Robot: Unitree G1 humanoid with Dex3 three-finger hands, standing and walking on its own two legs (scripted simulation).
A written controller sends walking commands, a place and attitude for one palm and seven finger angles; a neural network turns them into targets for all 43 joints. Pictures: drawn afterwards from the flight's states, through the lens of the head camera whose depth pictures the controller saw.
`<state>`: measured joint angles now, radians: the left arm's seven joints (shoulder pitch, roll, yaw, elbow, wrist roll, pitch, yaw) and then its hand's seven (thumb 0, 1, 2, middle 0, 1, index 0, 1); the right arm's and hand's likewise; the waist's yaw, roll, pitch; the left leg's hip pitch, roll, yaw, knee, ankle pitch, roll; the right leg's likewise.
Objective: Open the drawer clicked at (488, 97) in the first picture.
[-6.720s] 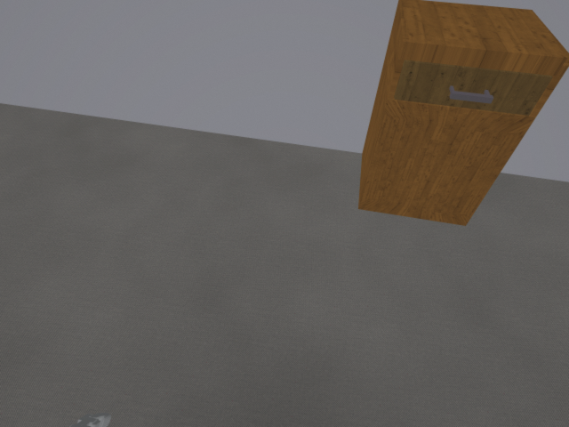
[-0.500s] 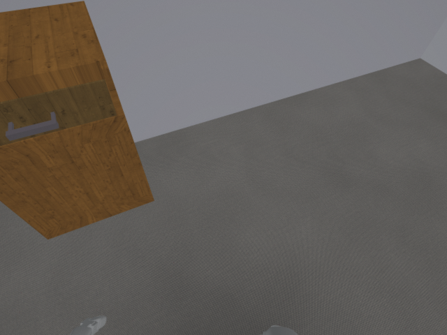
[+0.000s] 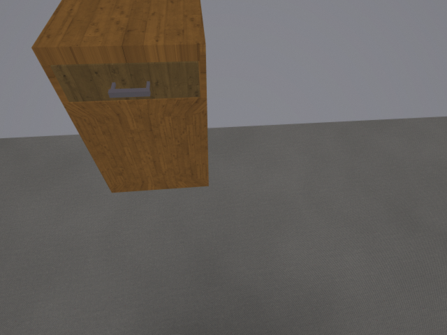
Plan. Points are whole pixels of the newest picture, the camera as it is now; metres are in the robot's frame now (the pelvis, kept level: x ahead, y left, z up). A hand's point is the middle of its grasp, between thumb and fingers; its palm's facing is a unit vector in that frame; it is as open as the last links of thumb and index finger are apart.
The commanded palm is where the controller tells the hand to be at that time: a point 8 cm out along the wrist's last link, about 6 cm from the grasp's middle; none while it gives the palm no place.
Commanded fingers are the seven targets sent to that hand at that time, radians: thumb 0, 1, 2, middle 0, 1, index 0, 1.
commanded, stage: turn to face it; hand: left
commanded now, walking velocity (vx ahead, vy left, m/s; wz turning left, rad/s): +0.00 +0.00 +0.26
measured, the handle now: (130, 88) +0.83 +0.36 -0.09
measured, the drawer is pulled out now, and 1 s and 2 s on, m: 0.00 0.00 0.00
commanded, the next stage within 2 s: take the last steps up to it in 0.16 s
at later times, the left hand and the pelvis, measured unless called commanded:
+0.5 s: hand out of the picture +0.04 +0.19 -0.15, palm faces +0.13 -0.96 -0.23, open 7.4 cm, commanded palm none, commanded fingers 0.00 0.90 0.90 -0.20 -0.30 -0.20 -0.30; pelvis +0.00 +0.00 +0.00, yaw +6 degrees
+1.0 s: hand out of the picture -0.03 +0.21 -0.17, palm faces +0.25 -0.96 -0.13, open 7.4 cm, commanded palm none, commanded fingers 0.00 0.90 0.90 -0.20 -0.30 -0.20 -0.30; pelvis +0.11 +0.08 +0.00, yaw +8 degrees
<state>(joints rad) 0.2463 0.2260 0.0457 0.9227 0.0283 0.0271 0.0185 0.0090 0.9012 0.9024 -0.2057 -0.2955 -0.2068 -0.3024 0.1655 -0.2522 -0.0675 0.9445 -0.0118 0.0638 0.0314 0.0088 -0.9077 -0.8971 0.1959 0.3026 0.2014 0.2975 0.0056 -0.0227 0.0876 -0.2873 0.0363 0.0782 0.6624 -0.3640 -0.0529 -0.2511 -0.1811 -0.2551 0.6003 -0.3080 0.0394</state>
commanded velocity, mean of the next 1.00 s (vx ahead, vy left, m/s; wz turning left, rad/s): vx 0.23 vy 0.00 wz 0.09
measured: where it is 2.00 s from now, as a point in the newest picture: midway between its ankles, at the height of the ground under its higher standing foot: (206, 300)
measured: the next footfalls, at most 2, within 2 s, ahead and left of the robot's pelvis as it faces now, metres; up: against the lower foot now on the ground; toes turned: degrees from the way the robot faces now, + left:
left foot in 0.02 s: +0.03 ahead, +0.12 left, +0.00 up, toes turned +5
right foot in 0.46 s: +0.04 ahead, -0.11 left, +0.00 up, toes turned +0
